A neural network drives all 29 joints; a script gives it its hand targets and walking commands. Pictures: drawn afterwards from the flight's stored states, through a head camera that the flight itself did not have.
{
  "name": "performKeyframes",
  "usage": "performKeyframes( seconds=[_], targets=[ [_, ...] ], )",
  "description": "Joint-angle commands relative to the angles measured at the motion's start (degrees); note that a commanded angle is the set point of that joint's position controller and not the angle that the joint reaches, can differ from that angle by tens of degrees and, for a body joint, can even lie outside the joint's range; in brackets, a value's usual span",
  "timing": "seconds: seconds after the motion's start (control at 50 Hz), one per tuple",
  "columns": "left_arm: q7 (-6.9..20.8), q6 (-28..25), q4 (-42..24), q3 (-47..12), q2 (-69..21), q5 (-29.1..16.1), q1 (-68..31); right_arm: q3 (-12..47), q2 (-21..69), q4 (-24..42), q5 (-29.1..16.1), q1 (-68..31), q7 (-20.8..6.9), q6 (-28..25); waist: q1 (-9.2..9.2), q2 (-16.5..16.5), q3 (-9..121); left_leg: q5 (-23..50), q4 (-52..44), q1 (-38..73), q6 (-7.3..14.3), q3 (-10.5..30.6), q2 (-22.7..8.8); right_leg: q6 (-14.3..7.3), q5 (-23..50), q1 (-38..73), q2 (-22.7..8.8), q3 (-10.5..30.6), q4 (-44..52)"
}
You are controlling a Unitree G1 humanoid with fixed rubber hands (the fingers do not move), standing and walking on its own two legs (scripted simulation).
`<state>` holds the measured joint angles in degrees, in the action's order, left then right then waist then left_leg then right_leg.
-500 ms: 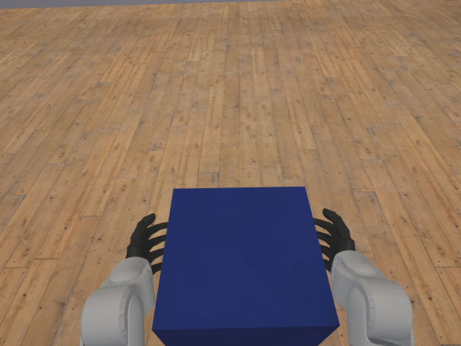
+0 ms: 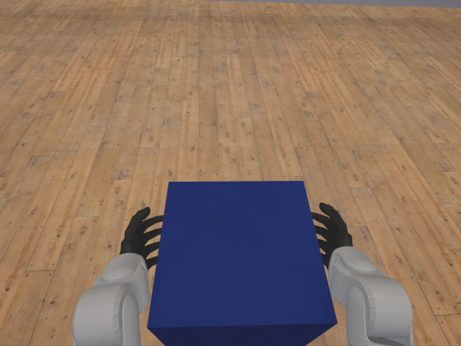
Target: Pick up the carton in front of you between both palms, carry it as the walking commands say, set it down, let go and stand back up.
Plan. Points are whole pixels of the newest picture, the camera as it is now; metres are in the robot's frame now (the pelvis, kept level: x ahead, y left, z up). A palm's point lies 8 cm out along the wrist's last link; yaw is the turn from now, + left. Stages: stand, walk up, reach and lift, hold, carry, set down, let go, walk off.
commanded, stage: carry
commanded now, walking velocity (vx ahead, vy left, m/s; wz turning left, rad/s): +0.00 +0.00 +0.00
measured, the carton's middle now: (236, 274) +0.24 +0.00 +0.01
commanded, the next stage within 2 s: hold in 1.30 s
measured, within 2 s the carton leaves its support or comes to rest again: neither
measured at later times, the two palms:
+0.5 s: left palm (155, 208) +0.33 +0.14 +0.08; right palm (329, 206) +0.33 -0.16 +0.08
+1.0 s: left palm (164, 217) +0.34 +0.13 +0.03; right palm (323, 215) +0.35 -0.17 +0.03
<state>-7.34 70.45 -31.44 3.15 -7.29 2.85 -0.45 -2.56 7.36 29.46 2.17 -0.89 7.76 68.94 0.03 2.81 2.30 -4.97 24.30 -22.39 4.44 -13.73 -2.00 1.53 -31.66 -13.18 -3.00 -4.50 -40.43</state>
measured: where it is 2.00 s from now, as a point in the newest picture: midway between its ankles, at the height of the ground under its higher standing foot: outside the picture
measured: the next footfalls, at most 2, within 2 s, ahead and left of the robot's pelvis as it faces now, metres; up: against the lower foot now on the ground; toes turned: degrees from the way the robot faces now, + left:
right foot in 0.08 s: +0.05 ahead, -0.14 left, +0.00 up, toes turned +1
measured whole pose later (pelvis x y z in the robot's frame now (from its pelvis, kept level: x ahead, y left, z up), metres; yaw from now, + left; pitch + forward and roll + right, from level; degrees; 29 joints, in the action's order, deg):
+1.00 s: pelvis +0.06 -0.02 +0.00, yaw +1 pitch +2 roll +0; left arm -1.6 39.6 11.0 9.5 -7.9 13.3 -10.9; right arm -9.7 8.0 -11.5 13.4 -11.4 1.3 39.4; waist 0.0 0.2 4.5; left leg -12.6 29.1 -17.9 1.5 -11.7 -4.0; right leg -0.3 -19.6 -10.5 -2.3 -7.6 -28.4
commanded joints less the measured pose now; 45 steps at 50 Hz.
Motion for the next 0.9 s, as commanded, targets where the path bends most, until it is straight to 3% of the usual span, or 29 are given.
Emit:
performKeyframes(
  seconds=[0.0,0.04,0.08,0.1,0.12,0.18,0.28,0.46,0.64,0.76,0.88],
  targets=[
    [7.10,-2.25,-6.60,-39.73,-48.97,-16.74,-21.60,35.31,49.17,6.24,-15.32,-18.09,-7.94,-1.48,0.32,-11.81,21.58,13.48,-8.34,22.26,1.65,14.53,-14.70,-1.14,4.21,-0.85,-0.15,0.26,8.43],
    [7.39,-3.11,-6.16,-39.56,-49.74,-15.87,-20.12,36.14,49.56,6.71,-15.74,-18.50,-8.54,-2.11,-0.04,-9.31,22.06,6.90,-7.77,19.46,0.84,12.03,-13.36,-1.35,14.38,2.73,-0.66,-1.34,15.01],
    [7.36,-3.40,-6.29,-39.02,-49.05,-15.16,-19.81,36.84,48.57,7.56,-15.90,-19.68,-8.82,-2.23,0.02,-6.87,19.78,-0.14,-6.98,15.87,-0.95,8.90,-11.09,-0.72,21.22,4.17,-3.49,-0.54,18.51],
    [7.23,-3.14,-6.72,-38.26,-47.87,-14.85,-20.43,37.32,48.08,7.58,-16.09,-20.72,-8.74,-2.06,0.19,-5.34,17.62,0.72,-5.08,14.59,-1.70,8.72,-10.18,-0.49,22.30,4.24,-5.49,1.18,18.95],
    [7.05,-2.82,-6.41,-37.79,-46.54,-14.68,-20.68,37.32,46.79,7.58,-16.03,-20.74,-8.53,-1.67,0.32,-3.10,15.21,6.65,-3.46,13.69,-2.31,8.26,-9.00,-0.55,25.26,2.67,-6.96,2.17,17.63],
    [6.34,-1.48,-3.87,-35.87,-42.02,-14.06,-17.66,35.82,42.39,5.40,-14.94,-18.35,-7.48,-0.19,0.21,-2.25,15.24,21.84,2.65,15.34,-2.47,8.71,-9.00,-0.69,35.91,2.32,-6.84,1.72,14.83],
    [6.39,-0.62,-1.00,-34.82,-39.32,-13.69,-18.33,34.44,39.88,2.36,-13.25,-18.16,-6.87,0.84,0.08,-1.62,15.52,24.37,6.77,14.29,-2.88,7.88,-8.03,-0.66,46.63,2.87,-6.78,1.42,12.35],
    [10.21,-5.22,6.56,-34.33,-41.18,-11.77,-23.13,33.26,41.26,-5.61,-10.63,-22.33,-10.28,-3.73,-0.13,-1.81,15.61,18.86,7.16,14.13,-2.79,8.03,-7.81,-1.40,43.89,3.58,-6.55,1.32,12.08],
    [13.05,-16.43,16.95,-30.37,-41.78,-7.34,-26.55,30.12,42.20,-15.56,-6.98,-26.40,-13.25,-15.05,0.02,-2.25,15.41,13.29,4.69,14.02,-2.77,8.28,-8.04,-1.98,36.43,4.03,-6.31,1.61,14.26],
    [14.03,-23.27,26.91,-24.90,-39.48,-3.30,-27.05,25.14,40.07,-24.67,-3.39,-27.72,-14.53,-21.86,-0.02,-2.51,14.50,9.79,3.30,13.45,-2.82,8.41,-8.13,-2.34,32.34,3.39,-6.22,1.79,15.61],
    [16.02,-31.43,35.98,-22.01,-42.33,-1.49,-33.57,21.00,42.18,-35.25,-0.54,-32.98,-16.61,-29.83,-0.08,-2.67,14.08,6.31,2.16,13.36,-2.90,8.77,-8.07,-2.55,28.41,2.06,-6.05,2.16,16.57]
  ],
)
